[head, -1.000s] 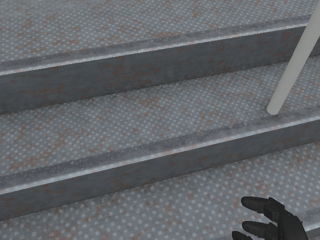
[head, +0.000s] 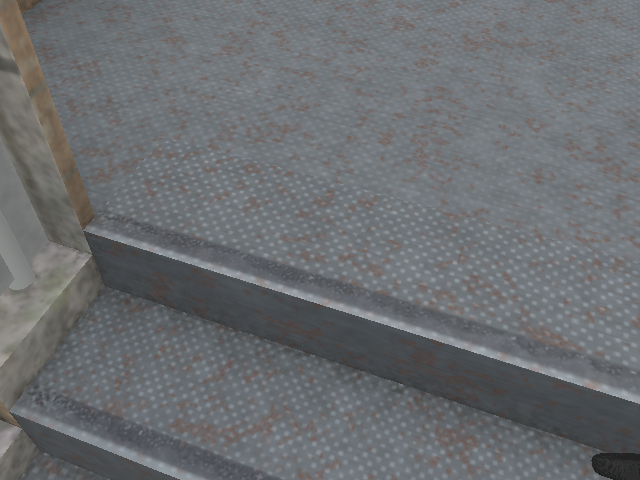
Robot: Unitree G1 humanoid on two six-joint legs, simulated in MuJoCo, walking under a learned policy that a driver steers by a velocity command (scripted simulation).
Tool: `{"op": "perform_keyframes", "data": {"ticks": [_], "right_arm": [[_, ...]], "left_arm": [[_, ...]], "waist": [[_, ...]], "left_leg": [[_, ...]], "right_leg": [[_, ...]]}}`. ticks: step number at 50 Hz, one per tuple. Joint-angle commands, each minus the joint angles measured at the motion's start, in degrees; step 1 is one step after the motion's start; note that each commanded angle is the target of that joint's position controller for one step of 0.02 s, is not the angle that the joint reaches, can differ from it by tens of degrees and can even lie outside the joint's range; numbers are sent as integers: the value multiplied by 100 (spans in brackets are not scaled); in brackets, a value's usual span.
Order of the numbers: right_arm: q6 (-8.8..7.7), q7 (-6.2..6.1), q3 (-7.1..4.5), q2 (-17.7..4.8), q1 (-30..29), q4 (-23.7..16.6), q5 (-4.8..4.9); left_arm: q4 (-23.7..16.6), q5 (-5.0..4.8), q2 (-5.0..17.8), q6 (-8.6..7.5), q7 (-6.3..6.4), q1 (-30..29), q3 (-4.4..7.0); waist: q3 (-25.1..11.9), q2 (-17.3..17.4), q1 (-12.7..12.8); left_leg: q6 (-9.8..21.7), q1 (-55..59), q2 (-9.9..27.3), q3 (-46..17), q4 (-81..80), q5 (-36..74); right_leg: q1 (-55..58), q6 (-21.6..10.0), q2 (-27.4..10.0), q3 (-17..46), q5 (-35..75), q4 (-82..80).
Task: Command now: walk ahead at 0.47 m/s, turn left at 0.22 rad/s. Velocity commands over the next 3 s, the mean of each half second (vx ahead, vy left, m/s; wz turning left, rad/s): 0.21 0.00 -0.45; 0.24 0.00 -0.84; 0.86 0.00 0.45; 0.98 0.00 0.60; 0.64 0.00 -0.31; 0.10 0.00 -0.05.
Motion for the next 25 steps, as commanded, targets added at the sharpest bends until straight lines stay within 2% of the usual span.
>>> {"op": "perform_keyframes", "data": {"ticks": [1, 2, 3, 4, 5, 6, 7, 8, 9, 10, 11, 12, 13, 14, 15, 17, 18, 19, 20, 21, 23, 24, 25], "right_arm": [[-312, 60, 45, -235, -866, -622, -26], [-353, 99, 118, -245, -550, -478, 180], [-423, 120, 68, -285, -324, -326, 287], [-534, 174, 172, 64, 530, -14, 401], [-596, 145, 214, 252, 1014, 271, 332], [-670, -65, -20, -891, 2242, 520, 257], [-796, -248, -18, -787, 2559, 219, 132], [-775, -422, 147, -662, 2094, 106, -25], [-749, -502, 219, -520, 1604, -14, -88], [-782, -562, 297, -381, 1346, -100, -48], [-807, -519, 352, -242, 1096, -182, -12], [-865, -527, 403, -158, 965, -235, -33], [-896, -522, 407, -203, 911, -209, -17], [-943, -512, 490, -69, 763, -222, 14], [-1010, -515, 454, -187, 594, -210, 29], [-1045, -489, 428, -277, 429, -213, -36], [-1040, -531, 411, -241, 637, -187, -13], [-1031, -557, 386, -311, 847, -84, 9], [-1001, -579, 346, -440, 1130, 31, 28], [-956, -589, 303, -535, 1257, 75, -41], [-995, -570, 273, -607, 1631, 275, -112], [-975, -558, 252, -676, 1709, 310, -195], [-943, -558, 251, -698, 1803, 409, -207]], "left_arm": [[-492, 75, 1028, -56, 95, -85, 316], [-516, 73, 1072, 64, 72, -97, 271], [-323, 74, 1076, 164, 73, 208, 292], [-124, -135, 896, 280, 64, 537, 232], [-30, -226, 655, 278, -47, 397, 173], [-641, -328, 212, 260, -300, -616, -38], [-913, -96, 234, 138, -230, -1771, -23], [-857, -311, 237, 98, -349, -1456, 39], [-585, -333, 345, 47, -435, -1109, 79], [-411, -331, 492, 16, -430, -808, 158], [-263, -276, 636, 47, -401, -677, 216], [-250, -279, 613, 132, -356, -716, 271], [-207, -279, 603, 209, -331, -628, 285], [-109, -291, 758, 272, -387, -559, 349], [-126, -299, 658, 353, -409, -471, 378], [-224, -337, 788, 481, -376, -539, 476], [-216, -250, 730, 535, -389, -575, 454], [-319, -205, 670, 607, -398, -702, 433], [-462, -176, 556, 652, -373, -999, 370], [-600, -128, 506, 659, -369, -1224, 336], [-859, -66, 367, 610, -365, -1653, 232], [-934, -124, 387, 591, -333, -1863, 231], [-1039, -105, 393, 591, -301, -2064, 222]], "waist": [[-4, -1066, 287], [-191, -993, 272], [-43, -1061, 385], [-328, -928, 108], [-528, 57, -240], [-783, 3131, -935], [-443, 1701, -1481], [-432, 1574, -983], [-307, 1080, -559], [-173, 927, -293], [-171, 638, -127], [-308, 365, -16], [-298, 281, 133], [-334, 113, 170], [-278, 391, 297], [-301, 535, 411], [-194, 439, 338], [-188, 477, 289], [-144, 442, 119], [-79, 380, 66], [51, 405, -156], [188, 391, -286], [293, 343, -348]], "left_leg": [[89, -613, 191, -170, -1625, -772], [114, 629, 8, 720, -3416, -2095], [182, 1427, -40, 1003, -4383, -2158], [400, 2690, -5, 503, -5761, -1679], [416, 3999, -24, 369, -6069, -152], [693, 5072, 1255, -1645, -5956, -826], [638, 4212, 1847, -2564, -6224, 981], [918, 4145, 1777, -2111, -5949, 925], [886, 4044, 1663, -1615, -5836, 1276], [951, 3944, 1638, -1403, -5959, 1362], [1034, 3709, 1620, -1250, -6138, 1196], [1122, 3589, 1752, -1272, -6322, 978], [1199, 3563, 1838, -1115, -6382, 890], [1158, 3419, 1670, -601, -6416, 1179], [1200, 3091, 1781, -345, -6209, 1827], [1169, 3006, 1824, 60, -6231, 2242], [1076, 3095, 1768, 293, -6130, 2198], [1061, 3396, 1796, 305, -6086, 2234], [1111, 3780, 1925, 301, -6161, 2388], [1119, 4200, 2015, 353, -6184, 2615], [1202, 5084, 2229, 373, -6384, 2856], [1161, 5415, 2284, 422, -6490, 3001], [1113, 5696, 2305, 562, -6593, 3296]], "right_leg": [[876, -960, -1063, 1992, -6, -2925], [604, -877, -527, 1239, 136, -2989], [449, -998, -170, 1155, 515, -2408], [204, -918, 93, 1296, 1203, -1604], [-626, -800, 588, 1211, 751, -372], [-3029, -436, 1526, 1162, -465, 1404], [-3063, -423, 1824, 2895, -19, 2892], [-3341, -351, 1855, 2902, 503, 3338], [-3306, -297, 1761, 2760, 892, 3176], [-3272, -298, 1719, 2587, 843, 3017], [-2999, -280, 1709, 2423, 962, 3098], [-2855, -297, 1665, 2401, 1060, 3398], [-2931, -307, 1676, 2344, 1106, 3613], [-2673, -318, 1753, 2080, 1462, 3494], [-2533, -306, 1894, 1879, 1643, 4026], [-2509, -379, 1907, 1824, 1857, 4530], [-2652, -425, 1910, 1862, 1923, 4425], [-2913, -465, 1954, 1745, 1864, 4515], [-3392, -503, 1972, 1744, 1520, 4829], [-3770, -519, 1898, 1801, 1222, 4876], [-4666, -631, 1827, 1965, 551, 5101], [-5103, -630, 1861, 1971, 313, 5330], [-5493, -656, 1837, 1959, 72, 5504]]}}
